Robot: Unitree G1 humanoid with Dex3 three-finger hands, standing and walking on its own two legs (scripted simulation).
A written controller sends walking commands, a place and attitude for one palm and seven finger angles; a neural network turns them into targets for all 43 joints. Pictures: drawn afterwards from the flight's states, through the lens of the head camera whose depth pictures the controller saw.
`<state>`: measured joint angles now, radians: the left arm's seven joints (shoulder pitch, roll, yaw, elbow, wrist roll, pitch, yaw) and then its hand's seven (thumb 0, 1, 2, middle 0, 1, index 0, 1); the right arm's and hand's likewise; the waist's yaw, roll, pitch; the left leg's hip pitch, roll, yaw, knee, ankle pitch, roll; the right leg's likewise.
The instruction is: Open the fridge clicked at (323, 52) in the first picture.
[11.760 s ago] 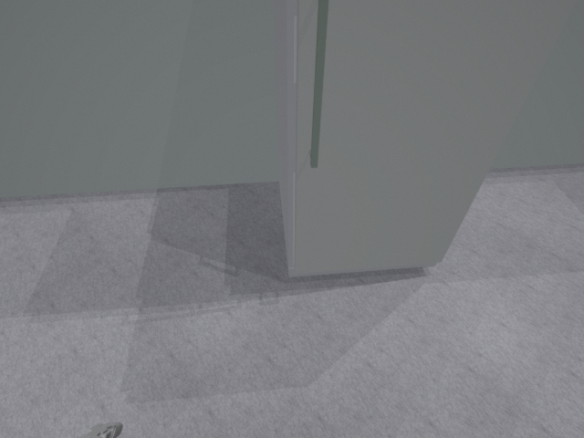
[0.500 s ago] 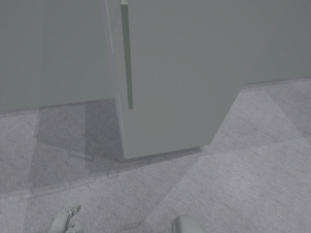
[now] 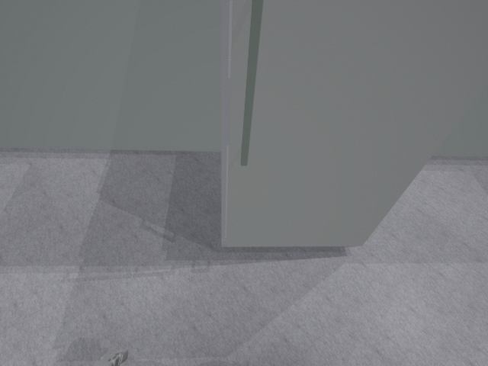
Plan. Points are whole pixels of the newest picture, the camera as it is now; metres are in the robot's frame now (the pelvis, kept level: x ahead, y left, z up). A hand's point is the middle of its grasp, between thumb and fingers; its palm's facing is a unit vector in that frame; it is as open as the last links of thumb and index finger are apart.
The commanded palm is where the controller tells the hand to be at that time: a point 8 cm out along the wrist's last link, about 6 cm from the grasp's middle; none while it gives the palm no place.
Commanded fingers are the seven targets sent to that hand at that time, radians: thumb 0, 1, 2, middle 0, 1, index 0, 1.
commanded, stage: come to a stop and stand still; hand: left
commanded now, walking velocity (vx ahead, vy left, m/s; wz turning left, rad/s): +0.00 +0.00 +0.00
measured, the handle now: (248, 93) +0.62 +0.04 +0.11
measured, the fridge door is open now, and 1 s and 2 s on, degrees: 0 0 0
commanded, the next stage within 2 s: look again from close up in 0.54 s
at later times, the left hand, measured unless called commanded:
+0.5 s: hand out of the picture -0.02 +0.18 -0.15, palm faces -0.03 -0.99 -0.17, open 7.4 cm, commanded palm none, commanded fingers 0.00 0.90 0.90 -0.20 -0.30 -0.20 -0.30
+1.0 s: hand out of the picture +0.00 +0.12 -0.15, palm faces +0.01 -0.98 -0.21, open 7.2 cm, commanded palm none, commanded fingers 0.00 0.90 0.90 -0.20 -0.30 -0.20 -0.30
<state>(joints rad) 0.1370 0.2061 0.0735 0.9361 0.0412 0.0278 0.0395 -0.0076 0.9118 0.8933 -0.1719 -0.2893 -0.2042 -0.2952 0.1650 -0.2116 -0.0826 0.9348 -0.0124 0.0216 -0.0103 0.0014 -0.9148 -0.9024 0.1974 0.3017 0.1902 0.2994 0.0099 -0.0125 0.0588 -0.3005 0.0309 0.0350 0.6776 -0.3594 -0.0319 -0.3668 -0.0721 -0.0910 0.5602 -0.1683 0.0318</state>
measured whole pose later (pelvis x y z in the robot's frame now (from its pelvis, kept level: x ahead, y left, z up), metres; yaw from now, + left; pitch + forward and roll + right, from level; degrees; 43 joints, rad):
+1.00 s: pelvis -0.02 -0.05 +0.02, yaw -2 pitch -2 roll +0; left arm 0.28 0.14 0.01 1.09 0.01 -0.01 0.04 0.01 0.95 0.89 -0.20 -0.30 -0.20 -0.29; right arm 0.29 -0.12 -0.01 1.15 -0.01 0.01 -0.04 0.00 -0.91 -0.90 0.20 0.30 0.19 0.30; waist -0.01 0.02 0.05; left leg -0.17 0.07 0.02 0.43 -0.23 -0.06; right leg -0.09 0.04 -0.05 0.41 -0.30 -0.06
